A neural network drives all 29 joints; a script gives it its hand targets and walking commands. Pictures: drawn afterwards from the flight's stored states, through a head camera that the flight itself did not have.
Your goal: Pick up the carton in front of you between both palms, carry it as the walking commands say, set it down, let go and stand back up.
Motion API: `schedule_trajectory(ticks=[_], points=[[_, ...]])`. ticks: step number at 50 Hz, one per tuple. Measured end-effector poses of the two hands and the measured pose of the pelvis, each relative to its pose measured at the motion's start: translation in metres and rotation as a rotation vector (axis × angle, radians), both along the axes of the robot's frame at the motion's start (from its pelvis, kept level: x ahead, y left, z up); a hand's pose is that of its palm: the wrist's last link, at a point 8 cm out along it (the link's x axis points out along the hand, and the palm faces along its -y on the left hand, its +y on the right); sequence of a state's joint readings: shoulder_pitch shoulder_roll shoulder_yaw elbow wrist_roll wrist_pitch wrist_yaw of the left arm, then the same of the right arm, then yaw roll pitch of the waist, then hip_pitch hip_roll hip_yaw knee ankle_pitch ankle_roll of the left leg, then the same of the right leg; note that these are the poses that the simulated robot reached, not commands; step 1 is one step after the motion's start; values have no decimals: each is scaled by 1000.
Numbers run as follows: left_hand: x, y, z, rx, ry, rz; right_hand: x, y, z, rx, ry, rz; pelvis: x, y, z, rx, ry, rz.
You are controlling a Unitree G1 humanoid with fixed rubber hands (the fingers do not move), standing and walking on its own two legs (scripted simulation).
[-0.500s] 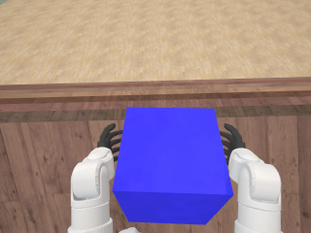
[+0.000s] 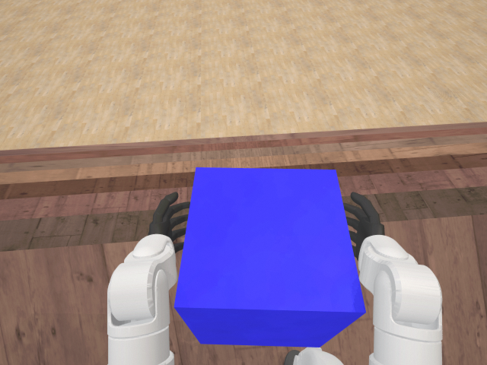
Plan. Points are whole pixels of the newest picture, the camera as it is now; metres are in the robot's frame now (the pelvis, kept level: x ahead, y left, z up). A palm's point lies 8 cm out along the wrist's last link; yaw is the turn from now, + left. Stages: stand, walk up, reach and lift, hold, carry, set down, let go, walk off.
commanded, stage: carry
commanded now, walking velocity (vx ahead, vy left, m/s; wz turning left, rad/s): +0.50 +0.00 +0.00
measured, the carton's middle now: (262, 264) +0.26 +0.00 +0.02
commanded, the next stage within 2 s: none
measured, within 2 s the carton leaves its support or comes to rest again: neither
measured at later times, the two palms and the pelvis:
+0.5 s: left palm (198, 92) +0.63 +0.14 +0.10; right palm (332, 92) +0.64 -0.16 +0.10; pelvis +0.33 -0.02 -0.01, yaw +1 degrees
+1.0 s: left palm (199, 28) +0.99 +0.18 +0.09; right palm (297, 27) +1.00 -0.12 +0.09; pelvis +0.62 +0.02 -0.01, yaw +2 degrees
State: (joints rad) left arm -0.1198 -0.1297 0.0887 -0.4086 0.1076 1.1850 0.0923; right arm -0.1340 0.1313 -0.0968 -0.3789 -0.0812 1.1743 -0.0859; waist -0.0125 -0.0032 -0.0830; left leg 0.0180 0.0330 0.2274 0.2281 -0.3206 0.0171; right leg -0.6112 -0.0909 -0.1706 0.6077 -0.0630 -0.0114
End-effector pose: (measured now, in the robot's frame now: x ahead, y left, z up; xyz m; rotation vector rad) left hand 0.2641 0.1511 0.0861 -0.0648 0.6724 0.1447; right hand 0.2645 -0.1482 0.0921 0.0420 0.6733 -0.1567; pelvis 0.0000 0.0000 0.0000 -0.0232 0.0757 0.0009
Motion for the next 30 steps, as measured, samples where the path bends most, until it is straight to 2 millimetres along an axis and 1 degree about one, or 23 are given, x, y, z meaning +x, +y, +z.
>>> schedule_trajectory(ticks=[3, 5, 6, 8, 11, 14, 18, 22, 25, 27, 30], points=[[46, -6, -5, 12, -13, 22, 51, -6, -9, 12, -13, 22, 51, -11, -13, 9, -14, 15], [78, -12, -11, 22, -20, 37, 88, -12, -20, 24, -21, 36, 85, -19, -26, 8, -29, 29], [93, -14, -15, 31, -8, 42, 104, -14, -26, 36, -8, 38, 99, -23, -28, -1, -30, 35], [117, -17, -21, 32, 40, 57, 132, -17, -33, 42, 40, 49, 122, -29, -24, 6, -26, 45], [145, -19, -24, 29, 98, 76, 167, -18, -35, 37, 97, 70, 154, -35, -12, 25, -17, 55], [179, -20, -17, 34, 101, 84, 203, -19, -30, 40, 101, 79, 187, -37, -3, 39, -10, 50], [236, -21, -4, 31, 55, 75, 255, -20, -17, 43, 54, 65, 236, -35, 3, 45, -5, 37], [304, -19, 10, 28, -7, 50, 317, -19, -2, 36, -8, 44, 288, -28, 1, 39, -8, 25], [364, -13, 17, 46, -42, 20, 372, -12, 8, -1, -44, 47, 330, -19, -6, 29, -13, 18], [406, -6, 16, 51, -50, 0, 413, -6, 11, -29, -52, 52, 360, -11, -14, 22, -17, 13], [473, 4, 8, 60, -48, -42, 474, 4, 10, -67, -48, 48, 407, 2, -33, 14, -31, 2]])
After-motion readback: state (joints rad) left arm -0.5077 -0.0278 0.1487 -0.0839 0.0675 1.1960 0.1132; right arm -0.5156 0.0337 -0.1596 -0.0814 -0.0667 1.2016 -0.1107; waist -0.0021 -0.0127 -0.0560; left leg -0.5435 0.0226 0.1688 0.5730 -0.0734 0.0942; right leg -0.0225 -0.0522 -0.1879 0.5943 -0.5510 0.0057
